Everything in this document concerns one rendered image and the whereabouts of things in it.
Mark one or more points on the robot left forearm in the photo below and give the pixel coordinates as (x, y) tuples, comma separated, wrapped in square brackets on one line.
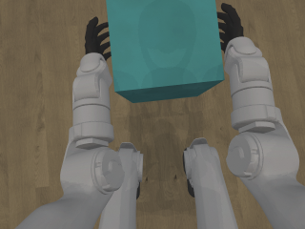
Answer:
[(91, 118)]

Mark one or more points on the robot right upper arm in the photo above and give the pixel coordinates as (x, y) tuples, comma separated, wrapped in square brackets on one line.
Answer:
[(267, 165)]

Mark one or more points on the right robot foot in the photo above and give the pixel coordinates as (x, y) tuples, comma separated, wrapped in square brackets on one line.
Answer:
[(190, 189)]

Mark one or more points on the robot right hand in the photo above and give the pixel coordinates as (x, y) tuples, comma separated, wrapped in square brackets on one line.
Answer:
[(232, 26)]

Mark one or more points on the robot right forearm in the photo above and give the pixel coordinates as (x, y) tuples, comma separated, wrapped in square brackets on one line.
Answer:
[(254, 109)]

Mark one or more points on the right robot shin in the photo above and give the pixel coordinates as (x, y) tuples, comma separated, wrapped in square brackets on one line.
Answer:
[(203, 140)]

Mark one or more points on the robot left upper arm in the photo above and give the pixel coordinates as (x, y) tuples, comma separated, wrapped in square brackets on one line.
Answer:
[(88, 179)]

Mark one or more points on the robot left hand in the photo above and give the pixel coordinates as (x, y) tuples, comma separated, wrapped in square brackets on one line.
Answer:
[(93, 41)]

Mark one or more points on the carton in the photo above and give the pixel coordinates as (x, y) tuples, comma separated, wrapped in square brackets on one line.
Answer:
[(164, 49)]

